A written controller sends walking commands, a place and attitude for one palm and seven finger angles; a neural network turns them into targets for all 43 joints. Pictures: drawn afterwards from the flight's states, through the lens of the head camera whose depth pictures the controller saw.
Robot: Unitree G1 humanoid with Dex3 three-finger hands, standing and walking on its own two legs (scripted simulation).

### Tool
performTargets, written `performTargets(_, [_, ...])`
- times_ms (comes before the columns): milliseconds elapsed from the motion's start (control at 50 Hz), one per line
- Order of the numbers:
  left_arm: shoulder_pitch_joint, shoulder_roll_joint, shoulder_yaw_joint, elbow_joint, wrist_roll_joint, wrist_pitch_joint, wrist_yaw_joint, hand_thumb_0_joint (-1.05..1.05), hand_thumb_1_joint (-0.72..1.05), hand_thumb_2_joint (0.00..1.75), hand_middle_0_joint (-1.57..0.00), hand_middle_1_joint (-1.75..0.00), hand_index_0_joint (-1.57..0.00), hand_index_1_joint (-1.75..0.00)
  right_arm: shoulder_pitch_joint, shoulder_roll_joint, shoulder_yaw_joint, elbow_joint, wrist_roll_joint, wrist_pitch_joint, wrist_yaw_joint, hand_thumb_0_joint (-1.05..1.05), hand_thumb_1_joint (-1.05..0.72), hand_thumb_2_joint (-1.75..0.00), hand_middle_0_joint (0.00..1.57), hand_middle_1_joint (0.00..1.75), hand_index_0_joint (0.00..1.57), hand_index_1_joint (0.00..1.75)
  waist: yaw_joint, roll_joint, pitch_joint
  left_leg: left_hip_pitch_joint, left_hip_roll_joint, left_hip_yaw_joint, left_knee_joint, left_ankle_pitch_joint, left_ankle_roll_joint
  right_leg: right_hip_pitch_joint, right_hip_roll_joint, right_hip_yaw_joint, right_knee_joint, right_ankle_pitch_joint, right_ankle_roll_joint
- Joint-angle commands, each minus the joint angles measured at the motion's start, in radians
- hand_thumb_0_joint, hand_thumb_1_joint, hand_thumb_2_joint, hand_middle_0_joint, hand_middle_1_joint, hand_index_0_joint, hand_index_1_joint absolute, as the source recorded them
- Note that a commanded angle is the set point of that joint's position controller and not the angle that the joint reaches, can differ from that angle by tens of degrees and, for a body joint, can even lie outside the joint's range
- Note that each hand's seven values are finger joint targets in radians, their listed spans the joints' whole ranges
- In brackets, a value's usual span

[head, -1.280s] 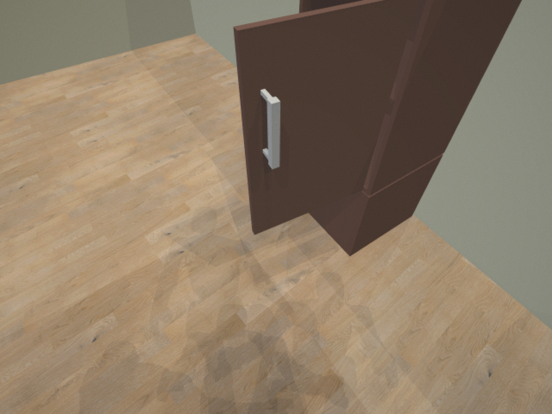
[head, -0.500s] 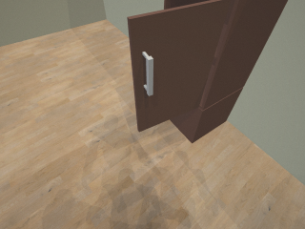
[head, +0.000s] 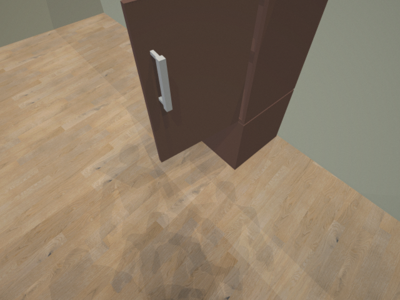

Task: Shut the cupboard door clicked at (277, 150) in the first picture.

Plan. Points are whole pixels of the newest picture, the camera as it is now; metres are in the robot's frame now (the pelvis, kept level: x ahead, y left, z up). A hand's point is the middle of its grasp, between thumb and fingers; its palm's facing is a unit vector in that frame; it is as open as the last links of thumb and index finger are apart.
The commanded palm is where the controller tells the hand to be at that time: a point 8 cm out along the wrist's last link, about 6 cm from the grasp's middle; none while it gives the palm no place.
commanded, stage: walk to a spot facing it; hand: left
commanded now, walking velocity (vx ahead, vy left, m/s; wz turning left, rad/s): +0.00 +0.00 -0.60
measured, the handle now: (161, 82) +0.63 +0.16 +0.05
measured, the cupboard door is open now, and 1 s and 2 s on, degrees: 83 83 83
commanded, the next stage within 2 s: none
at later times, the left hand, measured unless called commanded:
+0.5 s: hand out of the picture +0.07 +0.20 -0.17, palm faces -0.17 -0.95 -0.25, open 7.4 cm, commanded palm none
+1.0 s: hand (150, 281) +0.18 +0.14 -0.18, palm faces -0.54 -0.81 -0.22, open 7.4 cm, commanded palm none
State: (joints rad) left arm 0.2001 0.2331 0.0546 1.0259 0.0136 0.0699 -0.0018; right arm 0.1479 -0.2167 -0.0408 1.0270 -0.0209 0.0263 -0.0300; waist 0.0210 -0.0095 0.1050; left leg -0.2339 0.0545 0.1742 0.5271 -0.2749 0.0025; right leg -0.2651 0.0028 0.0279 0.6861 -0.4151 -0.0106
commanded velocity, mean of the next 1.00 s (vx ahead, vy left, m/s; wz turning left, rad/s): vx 0.00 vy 0.00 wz -0.60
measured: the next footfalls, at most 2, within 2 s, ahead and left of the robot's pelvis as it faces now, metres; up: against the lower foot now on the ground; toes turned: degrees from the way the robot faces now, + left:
left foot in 0.50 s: +0.06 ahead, +0.15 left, +0.00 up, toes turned -17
right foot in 0.74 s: -0.01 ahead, -0.15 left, +0.00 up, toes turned -25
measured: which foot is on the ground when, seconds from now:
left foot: down 0.00-0.06, up 0.08-0.48, down 0.50-0.72, up 0.74-0.94, down 0.96-1.00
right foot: down 0.00-0.48, up 0.50-0.72, down 0.74-0.96, up 0.98-1.00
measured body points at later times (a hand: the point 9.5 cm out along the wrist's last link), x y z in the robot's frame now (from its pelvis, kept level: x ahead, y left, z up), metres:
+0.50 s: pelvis -0.01 +0.01 +0.00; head +0.04 +0.00 +0.45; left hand +0.08 +0.25 -0.15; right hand +0.06 -0.27 -0.13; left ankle +0.02 +0.16 -0.74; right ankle -0.02 -0.10 -0.73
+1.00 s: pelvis -0.02 +0.01 -0.01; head +0.03 +0.00 +0.44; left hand +0.20 +0.18 -0.16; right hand -0.11 -0.26 -0.13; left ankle +0.06 +0.11 -0.73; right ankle -0.06 -0.12 -0.71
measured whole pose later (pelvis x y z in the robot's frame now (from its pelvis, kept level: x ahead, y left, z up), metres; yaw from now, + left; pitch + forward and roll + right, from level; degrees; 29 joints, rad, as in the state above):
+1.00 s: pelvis -0.02 +0.01 -0.01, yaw -33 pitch +1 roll -1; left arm 0.15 0.26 0.07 0.89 0.01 0.09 -0.02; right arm 0.21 -0.27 -0.04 0.88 -0.02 0.01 -0.03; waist -0.02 -0.03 0.10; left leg -0.33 0.06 0.07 0.64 -0.30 0.00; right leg -0.46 0.04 0.09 0.81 -0.42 0.02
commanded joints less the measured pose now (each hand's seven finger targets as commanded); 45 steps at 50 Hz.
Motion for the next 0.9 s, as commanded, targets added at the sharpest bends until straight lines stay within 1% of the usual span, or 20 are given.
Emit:
performTargets(0, [0.094, 0.086, 0.041, -0.087, 0.010, -0.021, -0.010, 0.00, 0.90, 0.90, -0.20, -0.30, -0.20, -0.30, -0.012, -0.205, -0.055, -0.082, -0.009, -0.019, -0.019, 0.00, -0.90, -0.90, 0.20, 0.30, 0.20, 0.30, 0.036, 0.129, -0.107, -0.021, 0.295, -0.172, -0.078, 0.285, 0.113, 0.044, -0.038, -0.033, 0.000, 0.003, -0.004])
performTargets(20, [0.161, 0.116, 0.054, -0.071, 0.015, -0.028, -0.008, 0.00, 0.90, 0.90, -0.20, -0.30, -0.20, -0.30, -0.054, -0.189, -0.057, -0.103, -0.001, -0.011, -0.019, 0.00, -0.90, -0.90, 0.20, 0.30, 0.20, 0.30, 0.073, 0.012, -0.096, -0.120, 0.204, -0.114, 0.077, 0.154, 0.052, 0.123, -0.064, 0.032, -0.194, 0.219, -0.017])
performTargets(40, [0.170, 0.229, 0.075, -0.075, 0.030, -0.041, 0.007, 0.00, 0.90, 0.90, -0.20, -0.30, -0.20, -0.30, -0.045, -0.102, -0.048, -0.133, 0.011, -0.004, -0.012, 0.00, -0.90, -0.90, 0.20, 0.30, 0.20, 0.30, 0.062, -0.344, -0.083, -0.292, 0.013, 0.009, 0.335, -0.206, -0.045, 0.160, -0.314, 0.415, -0.400, 0.395, -0.097])
performTargets(60, [0.175, 0.263, 0.075, -0.086, 0.014, -0.038, 0.012, 0.00, 0.90, 0.90, -0.20, -0.30, -0.20, -0.30, -0.071, -0.121, -0.047, -0.146, 0.011, 0.007, -0.005, 0.00, -0.90, -0.90, 0.20, 0.30, 0.20, 0.30, 0.089, -0.290, -0.066, -0.301, -0.023, -0.116, 0.533, -0.358, -0.047, 0.072, -0.384, 0.497, -0.442, 0.376, -0.197])
performTargets(100, [0.083, 0.197, 0.072, -0.110, 0.013, -0.040, 0.028, 0.00, 0.90, 0.90, -0.20, -0.30, -0.20, -0.30, -0.073, -0.110, -0.053, -0.133, 0.010, 0.009, -0.006, 0.00, -0.90, -0.90, 0.20, 0.30, 0.20, 0.30, 0.025, -0.172, -0.034, -0.374, 0.003, -0.213, 0.657, -0.225, -0.044, 0.082, -0.297, 0.436, -0.376, 0.454, -0.195])
performTargets(160, [0.084, 0.154, 0.062, -0.119, 0.009, -0.056, 0.032, 0.00, 0.90, 0.90, -0.20, -0.30, -0.20, -0.30, -0.051, -0.077, -0.042, -0.124, 0.010, 0.003, -0.006, 0.00, -0.90, -0.90, 0.20, 0.30, 0.20, 0.30, 0.010, -0.108, -0.135, -0.336, 0.005, -0.199, 0.600, -0.149, -0.068, 0.191, -0.233, 0.327, -0.305, 0.665, -0.185])
performTargets(340, [0.106, 0.183, 0.080, -0.130, 0.019, -0.045, 0.025, 0.00, 0.90, 0.90, -0.20, -0.30, -0.20, -0.30, -0.088, -0.065, -0.039, -0.171, 0.024, -0.009, -0.013, 0.00, -0.90, -0.90, 0.20, 0.30, 0.20, 0.30, 0.028, -0.139, -0.157, -0.222, -0.037, -0.192, 0.303, -0.184, -0.060, 0.189, -0.198, 0.419, -0.291, 0.657, -0.194])
performTargets(420, [0.018, 0.167, 0.073, -0.156, 0.007, -0.036, 0.018, 0.00, 0.90, 0.90, -0.20, -0.30, -0.20, -0.30, 0.049, -0.090, -0.040, -0.140, 0.027, -0.026, -0.024, 0.00, -0.90, -0.90, 0.20, 0.30, 0.20, 0.30, -0.048, -0.110, -0.183, 0.111, -0.033, -0.183, -0.090, 0.023, -0.042, -0.022, -0.114, 0.388, -0.205, 0.543, -0.093])
performTargets(460, [0.020, 0.075, 0.052, -0.203, -0.008, -0.035, -0.004, 0.00, 0.90, 0.90, -0.20, -0.30, -0.20, -0.30, 0.088, -0.255, -0.065, -0.154, 0.000, -0.038, -0.033, 0.00, -0.90, -0.90, 0.20, 0.30, 0.20, 0.30, -0.052, 0.333, -0.166, 0.262, 0.407, -0.604, -0.286, 0.145, 0.141, -0.342, 0.088, 0.094, 0.138, -0.175, 0.035])
performTargets(480, [-0.023, 0.119, 0.061, -0.232, 0.006, -0.041, -0.012, 0.00, 0.90, 0.90, -0.20, -0.30, -0.20, -0.30, 0.082, -0.272, -0.064, -0.176, -0.008, -0.032, -0.038, 0.00, -0.90, -0.90, 0.20, 0.30, 0.20, 0.30, -0.058, 0.222, -0.121, 0.096, 0.481, -0.622, -0.270, 0.188, 0.225, -0.318, 0.028, 0.047, 0.336, -0.211, 0.056])
performTargets(500, [-0.049, 0.113, 0.062, -0.239, 0.016, -0.042, -0.018, 0.00, 0.90, 0.90, -0.20, -0.30, -0.20, -0.30, 0.065, -0.254, -0.060, -0.186, -0.019, -0.043, -0.032, 0.00, -0.90, -0.90, 0.20, 0.30, 0.20, 0.30, -0.045, 0.151, -0.109, 0.085, 0.457, -0.618, -0.236, 0.324, 0.248, -0.354, 0.009, 0.043, 0.429, -0.185, 0.063])
performTargets(560, [-0.036, 0.088, 0.056, -0.217, 0.007, -0.029, -0.032, 0.00, 0.90, 0.90, -0.20, -0.30, -0.20, -0.30, -0.003, -0.198, -0.047, -0.201, -0.020, -0.036, -0.028, 0.00, -0.90, -0.90, 0.20, 0.30, 0.20, 0.30, -0.004, 0.260, -0.122, 0.065, 0.258, -0.253, -0.129, 0.536, 0.131, -0.259, -0.020, -0.023, 0.363, -0.106, 0.069])
performTargets(660, [0.026, 0.098, 0.052, -0.202, 0.004, -0.035, -0.044, 0.00, 0.90, 0.90, -0.20, -0.30, -0.20, -0.30, 0.022, -0.240, -0.064, -0.205, -0.009, -0.018, -0.014, 0.00, -0.90, -0.90, 0.20, 0.30, 0.20, 0.30, 0.008, 0.199, -0.140, -0.043, 0.219, -0.148, 0.021, 0.339, 0.041, 0.055, 0.033, -0.144, -0.065, 0.125, 0.036])
performTargets(680, [0.078, 0.138, 0.062, -0.190, 0.006, -0.041, -0.040, 0.00, 0.90, 0.90, -0.20, -0.30, -0.20, -0.30, 0.013, -0.220, -0.062, -0.216, -0.004, -0.015, -0.009, 0.00, -0.90, -0.90, 0.20, 0.30, 0.20, 0.30, 0.038, 0.102, -0.135, -0.137, 0.176, -0.119, 0.138, 0.204, -0.001, 0.172, -0.011, -0.078, -0.195, 0.248, 0.011])
performTargets(700, [0.105, 0.259, 0.082, -0.189, 0.019, -0.053, -0.024, 0.00, 0.90, 0.90, -0.20, -0.30, -0.20, -0.30, 0.026, -0.137, -0.048, -0.247, 0.008, -0.012, 0.001, 0.00, -0.90, -0.90, 0.20, 0.30, 0.20, 0.30, 0.045, -0.240, -0.153, -0.324, 0.035, -0.010, 0.384, -0.141, -0.074, 0.281, -0.270, 0.318, -0.339, 0.480, -0.090])
performTargets(720, [0.156, 0.332, 0.090, -0.181, 0.011, -0.049, -0.009, 0.00, 0.90, 0.90, -0.20, -0.30, -0.20, -0.30, -0.033, -0.133, -0.035, -0.275, 0.014, -0.006, -0.003, 0.00, -0.90, -0.90, 0.20, 0.30, 0.20, 0.30, 0.101, -0.316, -0.165, -0.354, 0.008, -0.119, 0.571, -0.427, -0.071, 0.199, -0.419, 0.488, -0.376, 0.567, -0.217])
performTargets(740, [0.099, 0.323, 0.084, -0.197, 0.014, -0.038, -0.005, 0.00, 0.90, 0.90, -0.20, -0.30, -0.20, -0.30, -0.029, -0.139, -0.036, -0.270, 0.018, -0.003, 0.002, 0.00, -0.90, -0.90, 0.20, 0.30, 0.20, 0.30, 0.067, -0.241, -0.125, -0.331, 0.028, -0.175, 0.620, -0.369, -0.054, 0.076, -0.369, 0.462, -0.379, 0.252, -0.238])
performTargets(760, [0.013, 0.279, 0.084, -0.215, 0.022, -0.034, 0.002, 0.00, 0.90, 0.90, -0.20, -0.30, -0.20, -0.30, -0.029, -0.146, -0.042, -0.252, 0.015, -0.003, 0.000, 0.00, -0.90, -0.90, 0.20, 0.30, 0.20, 0.30, 0.033, -0.301, -0.111, -0.343, 0.030, -0.183, 0.637, -0.310, -0.053, 0.035, -0.296, 0.441, -0.374, 0.195, -0.216])
performTargets(800, [-0.058, 0.235, 0.072, -0.231, 0.026, -0.031, 0.010, 0.00, 0.90, 0.90, -0.20, -0.30, -0.20, -0.30, 0.017, -0.132, -0.038, -0.227, 0.013, -0.007, 0.004, 0.00, -0.90, -0.90, 0.20, 0.30, 0.20, 0.30, -0.012, -0.237, -0.140, -0.236, 0.030, -0.167, 0.507, -0.261, -0.058, 0.003, -0.241, 0.329, -0.315, 0.321, -0.183])
performTargets(880, [-0.085, 0.224, 0.061, -0.223, 0.010, -0.028, 0.004, 0.00, 0.90, 0.90, -0.20, -0.30, -0.20, -0.30, 0.157, -0.100, -0.026, -0.165, 0.017, -0.018, -0.001, 0.00, -0.90, -0.90, 0.20, 0.30, 0.20, 0.30, -0.069, -0.130, -0.165, 0.029, -0.026, -0.104, 0.053, -0.046, -0.054, -0.102, -0.169, 0.299, -0.228, 0.321, -0.112])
